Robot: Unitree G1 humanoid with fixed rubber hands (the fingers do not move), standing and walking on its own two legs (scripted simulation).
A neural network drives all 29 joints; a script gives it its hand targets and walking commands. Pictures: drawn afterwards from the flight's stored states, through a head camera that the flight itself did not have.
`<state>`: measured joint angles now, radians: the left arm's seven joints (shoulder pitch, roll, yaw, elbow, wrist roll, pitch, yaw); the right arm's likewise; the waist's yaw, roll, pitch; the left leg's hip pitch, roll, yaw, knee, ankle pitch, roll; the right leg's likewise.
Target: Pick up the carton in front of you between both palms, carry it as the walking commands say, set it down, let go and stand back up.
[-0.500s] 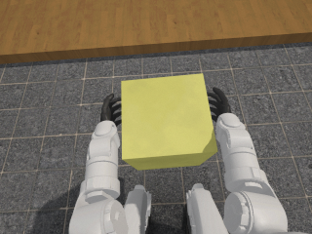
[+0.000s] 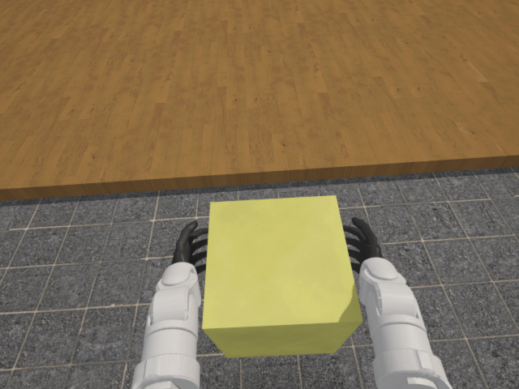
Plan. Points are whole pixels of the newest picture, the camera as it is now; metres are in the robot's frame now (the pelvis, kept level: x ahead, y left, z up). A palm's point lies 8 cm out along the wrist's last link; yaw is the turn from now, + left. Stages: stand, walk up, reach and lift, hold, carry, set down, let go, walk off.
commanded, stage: reach and lift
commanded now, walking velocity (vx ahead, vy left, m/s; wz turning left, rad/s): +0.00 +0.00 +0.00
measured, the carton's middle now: (277, 283) +0.32 +0.00 -0.08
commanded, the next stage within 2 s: hold in 1.16 s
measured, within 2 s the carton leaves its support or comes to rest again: neither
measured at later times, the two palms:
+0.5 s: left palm (175, 260) +0.30 +0.15 +0.06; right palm (383, 258) +0.30 -0.15 +0.05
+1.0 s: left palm (174, 251) +0.31 +0.15 +0.07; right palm (383, 249) +0.31 -0.15 +0.07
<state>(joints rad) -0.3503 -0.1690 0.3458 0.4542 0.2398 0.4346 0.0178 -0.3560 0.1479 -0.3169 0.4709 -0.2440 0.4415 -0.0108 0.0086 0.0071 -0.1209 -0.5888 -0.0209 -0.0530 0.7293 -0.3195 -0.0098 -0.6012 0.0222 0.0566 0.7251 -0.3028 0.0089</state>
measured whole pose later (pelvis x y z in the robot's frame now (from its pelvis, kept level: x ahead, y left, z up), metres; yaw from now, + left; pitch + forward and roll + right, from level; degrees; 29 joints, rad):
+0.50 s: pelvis +0.00 +0.00 +0.03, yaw +0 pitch -5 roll +0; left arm -0.37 -0.18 0.35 0.40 0.32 0.60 -0.03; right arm -0.35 0.18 -0.34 0.39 -0.32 0.61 0.03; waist 0.00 0.01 0.03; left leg -0.17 -0.02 -0.06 0.47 -0.22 -0.01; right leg -0.18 0.01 0.05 0.46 -0.20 0.01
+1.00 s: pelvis +0.02 +0.00 +0.03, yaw +0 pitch -5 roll +0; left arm -0.29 -0.16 0.25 0.30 0.29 0.66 -0.02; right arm -0.27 0.16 -0.24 0.29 -0.29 0.67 0.01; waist 0.00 0.00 0.03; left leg -0.07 -0.01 -0.06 0.37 -0.20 -0.01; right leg -0.08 0.01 0.05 0.36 -0.18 0.01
